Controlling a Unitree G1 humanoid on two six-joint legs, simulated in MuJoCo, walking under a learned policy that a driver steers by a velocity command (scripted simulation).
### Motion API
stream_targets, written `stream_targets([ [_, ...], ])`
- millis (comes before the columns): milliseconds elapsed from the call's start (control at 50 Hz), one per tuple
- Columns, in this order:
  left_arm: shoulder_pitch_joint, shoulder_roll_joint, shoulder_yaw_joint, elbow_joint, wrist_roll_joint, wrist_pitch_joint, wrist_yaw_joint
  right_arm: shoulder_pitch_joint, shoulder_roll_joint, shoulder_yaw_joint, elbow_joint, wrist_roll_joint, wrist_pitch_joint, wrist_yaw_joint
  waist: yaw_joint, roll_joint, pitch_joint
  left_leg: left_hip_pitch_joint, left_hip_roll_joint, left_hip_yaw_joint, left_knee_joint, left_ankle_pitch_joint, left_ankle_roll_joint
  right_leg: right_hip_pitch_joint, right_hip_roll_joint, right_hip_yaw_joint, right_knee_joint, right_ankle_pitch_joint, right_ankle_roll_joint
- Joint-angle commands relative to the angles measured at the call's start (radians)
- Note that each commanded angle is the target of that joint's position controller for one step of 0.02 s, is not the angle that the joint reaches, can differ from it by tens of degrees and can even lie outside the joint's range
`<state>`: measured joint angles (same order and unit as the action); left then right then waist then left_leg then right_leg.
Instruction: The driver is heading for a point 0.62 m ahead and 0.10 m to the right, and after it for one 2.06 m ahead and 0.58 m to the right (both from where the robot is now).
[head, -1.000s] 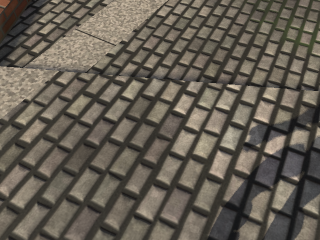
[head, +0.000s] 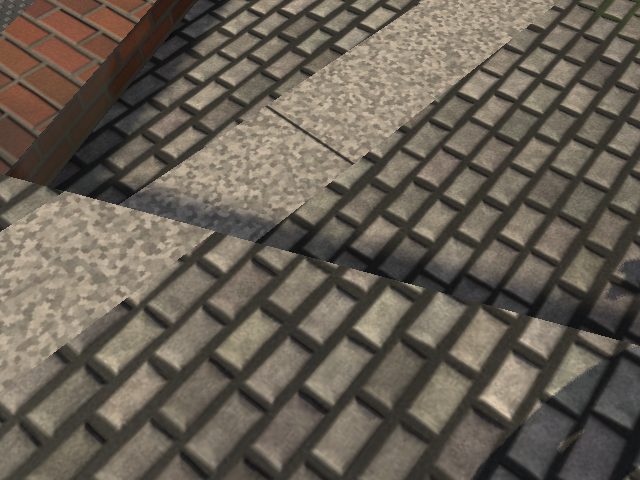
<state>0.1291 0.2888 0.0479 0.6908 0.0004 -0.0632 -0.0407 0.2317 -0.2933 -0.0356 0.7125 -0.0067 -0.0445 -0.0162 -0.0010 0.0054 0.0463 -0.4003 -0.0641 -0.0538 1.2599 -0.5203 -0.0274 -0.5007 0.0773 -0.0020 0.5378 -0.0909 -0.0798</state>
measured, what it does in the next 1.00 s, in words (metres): steps on the spot, turning right: left foot, then right foot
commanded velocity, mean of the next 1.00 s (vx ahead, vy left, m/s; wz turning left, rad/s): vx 0.06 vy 0.00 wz -0.40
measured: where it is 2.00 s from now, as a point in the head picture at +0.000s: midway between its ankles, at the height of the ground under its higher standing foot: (408, 438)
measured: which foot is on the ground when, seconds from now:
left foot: up 0.00-0.34, down 0.36-0.76, up 0.78-1.00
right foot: down 0.00-0.36, up 0.38-0.74, down 0.76-1.00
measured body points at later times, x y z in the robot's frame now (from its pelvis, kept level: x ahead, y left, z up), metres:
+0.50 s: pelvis +0.07 +0.05 +0.02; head +0.10 +0.07 +0.47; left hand +0.30 +0.28 -0.09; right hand +0.13 -0.26 -0.06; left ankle +0.12 +0.16 -0.72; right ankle +0.04 -0.07 -0.64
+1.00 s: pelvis +0.07 +0.01 +0.03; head +0.07 +0.00 +0.48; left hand +0.29 +0.20 -0.07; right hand +0.05 -0.29 -0.09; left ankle +0.13 +0.15 -0.66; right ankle +0.00 -0.07 -0.72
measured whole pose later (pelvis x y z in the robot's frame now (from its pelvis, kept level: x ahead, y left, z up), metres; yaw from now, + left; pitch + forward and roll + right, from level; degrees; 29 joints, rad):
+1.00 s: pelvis +0.07 +0.01 +0.03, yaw -26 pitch +2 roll +0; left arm 0.26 0.23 0.04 0.69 0.00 -0.01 0.01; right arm 0.24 -0.31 -0.08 0.77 0.01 -0.02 -0.01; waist 0.00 0.03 -0.03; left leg -0.47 0.06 0.00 0.91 -0.32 -0.04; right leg -0.17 0.02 0.02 0.36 -0.22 -0.04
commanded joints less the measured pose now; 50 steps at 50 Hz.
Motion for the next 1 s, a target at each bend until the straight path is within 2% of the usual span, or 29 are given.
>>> stream_targets([
  [20,0.045,0.128,0.035,-0.087,-0.007,0.025,0.026,0.004,-0.130,-0.034,-0.102,-0.003,0.016,-0.013,0.001,-0.001,-0.191,-0.231,0.087,-0.062,0.018,0.072,-0.015,0.317,-0.292,0.411,-0.203,0.228,-0.211],
  [60,0.019,0.138,0.042,-0.095,0.005,0.034,0.028,0.044,-0.086,-0.026,-0.095,-0.005,0.031,-0.022,-0.033,-0.070,-0.154,-0.149,0.077,-0.029,-0.135,0.084,-0.024,0.194,-0.233,0.350,-0.231,0.234,-0.189],
  [100,0.034,0.160,0.053,-0.094,0.008,0.039,0.038,0.049,-0.068,-0.020,-0.085,-0.010,0.030,-0.034,-0.027,-0.091,-0.185,-0.119,0.060,-0.019,-0.236,0.106,-0.043,0.184,-0.221,0.330,-0.215,0.308,-0.192],
  [160,0.029,0.176,0.062,-0.106,-0.007,0.060,0.056,0.019,-0.071,-0.023,-0.081,-0.006,0.037,-0.039,-0.013,-0.100,-0.224,-0.102,0.054,-0.040,-0.329,0.202,-0.055,0.185,-0.206,0.355,-0.210,0.109,-0.162],
  [220,0.020,0.172,0.063,-0.118,-0.010,0.081,0.067,-0.034,-0.069,-0.026,-0.094,0.000,0.036,-0.034,0.008,-0.137,-0.190,-0.084,0.044,-0.049,-0.428,0.232,-0.050,0.158,-0.185,0.405,-0.225,-0.135,-0.132],
  [300,0.043,0.165,0.065,-0.123,-0.009,0.097,0.067,-0.048,-0.077,-0.037,-0.098,0.012,0.009,-0.019,0.025,-0.176,-0.178,-0.023,0.023,-0.048,-0.606,0.202,-0.023,0.219,-0.190,0.490,-0.189,-0.128,-0.116],
  [340,0.026,0.154,0.062,-0.129,-0.020,0.105,0.069,0.007,-0.083,-0.048,-0.079,0.016,-0.002,-0.011,-0.016,-0.176,-0.169,0.108,0.027,-0.027,-0.826,0.307,0.007,0.200,-0.152,0.494,-0.137,-0.104,-0.080],
  [360,0.047,0.123,0.053,-0.131,-0.022,0.106,0.070,0.033,-0.131,-0.063,-0.076,0.004,-0.003,-0.013,-0.015,-0.121,-0.182,0.226,0.139,-0.097,-0.889,0.345,0.046,0.123,-0.105,0.452,-0.058,-0.194,-0.036],
  [380,0.086,0.074,0.042,-0.148,-0.019,0.101,0.064,-0.005,-0.226,-0.084,-0.092,-0.026,0.009,-0.019,0.041,0.155,-0.162,0.310,0.362,-0.321,-0.918,0.498,0.168,-0.063,0.038,0.267,0.152,-0.429,0.031],
  [400,0.054,0.135,0.061,-0.164,-0.012,0.084,0.059,-0.003,-0.204,-0.086,-0.091,-0.056,0.012,-0.014,0.013,0.288,-0.146,0.252,0.480,-0.474,-0.961,0.622,0.289,-0.162,0.065,0.154,0.400,-0.530,0.079],
  [420,0.072,0.195,0.083,-0.141,-0.009,0.081,0.057,-0.046,-0.153,-0.072,-0.115,-0.047,0.009,-0.017,0.022,0.188,-0.141,0.235,0.462,-0.408,-0.941,0.640,0.289,-0.157,0.012,0.167,0.554,-0.473,0.106],
  [440,0.097,0.191,0.088,-0.112,-0.015,0.092,0.059,-0.087,-0.114,-0.062,-0.123,-0.029,0.011,-0.020,0.036,0.128,-0.127,0.223,0.391,-0.299,-0.919,0.642,0.242,-0.153,0.003,0.149,0.617,-0.415,0.125],
  [460,0.117,0.168,0.085,-0.093,-0.013,0.107,0.065,-0.107,-0.094,-0.054,-0.130,-0.013,0.012,-0.023,0.036,0.107,-0.118,0.231,0.343,-0.223,-0.904,0.641,0.211,-0.161,-0.004,0.134,0.681,-0.366,0.146],
  [480,0.124,0.142,0.077,-0.091,-0.014,0.118,0.064,-0.111,-0.087,-0.049,-0.130,-0.005,0.016,-0.026,0.031,0.109,-0.105,0.229,0.325,-0.175,-0.903,0.666,0.208,-0.170,-0.011,0.122,0.730,-0.335,0.162],
  [520,0.084,0.103,0.063,-0.114,-0.024,0.123,0.060,-0.092,-0.093,-0.050,-0.124,-0.011,0.027,-0.031,0.008,0.135,-0.086,0.240,0.288,-0.090,-0.920,0.655,0.210,-0.172,-0.029,0.063,0.676,-0.283,0.180],
  [560,0.016,0.079,0.051,-0.145,-0.025,0.119,0.057,-0.043,-0.108,-0.057,-0.109,-0.015,0.038,-0.036,-0.035,0.164,-0.096,0.307,0.302,-0.080,-0.916,0.669,0.232,-0.175,-0.049,0.046,0.566,-0.282,0.193],
  [620,0.001,0.048,0.034,-0.161,-0.014,0.112,0.045,-0.041,-0.146,-0.070,-0.098,-0.007,0.046,-0.030,-0.042,0.185,-0.135,0.303,0.326,-0.059,-0.896,0.704,0.249,-0.034,-0.071,0.018,0.383,-0.345,0.177],
  [680,0.016,0.067,0.037,-0.155,-0.014,0.113,0.038,-0.047,-0.162,-0.074,-0.085,0.011,0.045,-0.015,-0.042,0.205,-0.141,0.281,0.346,-0.068,-0.880,0.708,0.259,0.083,-0.060,-0.024,0.219,-0.339,0.147],
  [740,0.091,0.055,0.038,-0.116,-0.011,0.109,0.032,-0.060,-0.139,-0.062,-0.062,0.037,0.045,-0.010,0.010,0.180,-0.131,0.222,0.313,-0.039,-0.806,0.665,0.202,0.280,-0.034,-0.056,-0.146,-0.087,0.079],
  [760,0.102,0.081,0.041,-0.119,-0.004,0.108,0.035,-0.010,-0.107,-0.050,-0.039,0.030,0.038,-0.007,0.005,0.128,-0.153,0.140,0.280,-0.010,-0.762,0.555,0.130,0.417,-0.080,0.019,-0.198,0.036,0.051],
  [780,0.124,0.163,0.053,-0.134,0.008,0.109,0.050,0.011,-0.034,-0.024,-0.058,-0.022,0.027,0.004,-0.028,-0.125,-0.218,-0.021,0.188,0.083,-0.563,0.226,0.028,0.583,-0.305,0.276,-0.160,0.367,-0.013],
  [800,0.083,0.146,0.042,-0.127,0.030,0.098,0.044,-0.056,-0.032,-0.020,-0.089,-0.022,0.025,-0.002,-0.009,-0.273,-0.179,-0.098,0.133,0.068,-0.517,-0.073,-0.019,0.440,-0.434,0.373,-0.175,0.381,-0.181],
  [820,0.065,0.106,0.032,-0.134,0.039,0.079,0.038,-0.095,-0.099,-0.037,-0.086,-0.009,0.032,-0.010,0.026,-0.208,-0.146,-0.085,0.149,0.028,-0.420,-0.084,-0.037,0.385,-0.408,0.363,-0.210,0.280,-0.215],
  [840,0.070,0.085,0.025,-0.109,0.034,0.066,0.040,-0.087,-0.111,-0.045,-0.071,0.000,0.037,-0.009,0.023,-0.195,-0.141,-0.110,0.144,0.024,-0.372,-0.045,-0.040,0.394,-0.364,0.330,-0.242,0.083,-0.186],
  [860,0.099,0.140,0.044,-0.093,0.013,0.062,0.041,-0.073,-0.125,-0.056,-0.051,0.004,0.042,-0.010,0.040,-0.187,-0.116,-0.175,0.127,0.047,-0.309,-0.015,-0.042,0.419,-0.337,0.336,-0.282,-0.151,-0.164],
  [880,0.115,0.156,0.049,-0.076,-0.006,0.058,0.045,-0.080,-0.143,-0.065,-0.050,0.004,0.045,-0.010,0.051,-0.187,-0.071,-0.239,0.135,0.034,-0.264,0.035,-0.039,0.420,-0.340,0.366,-0.320,-0.325,-0.156],
  [920,0.125,0.127,0.039,-0.059,-0.008,0.051,0.055,-0.077,-0.118,-0.064,-0.041,0.020,0.031,-0.002,0.038,-0.169,-0.012,-0.288,0.138,0.025,-0.250,0.135,-0.022,0.402,-0.320,0.367,-0.376,-0.434,-0.144],
  [960,0.125,0.102,0.035,-0.054,-0.004,0.037,0.060,-0.083,-0.092,-0.058,-0.032,0.021,0.006,0.007,0.035,-0.150,-0.011,-0.292,0.143,0.031,-0.315,0.213,-0.006,0.425,-0.304,0.326,-0.391,-0.370,-0.135],
  [1000,0.125,0.105,0.039,-0.049,-0.005,0.024,0.059,-0.102,-0.063,-0.048,-0.029,0.018,-0.016,0.015,0.040,-0.135,-0.025,-0.241,0.138,0.043,-0.433,0.260,0.005,0.425,-0.290,0.278,-0.389,-0.288,-0.129],
])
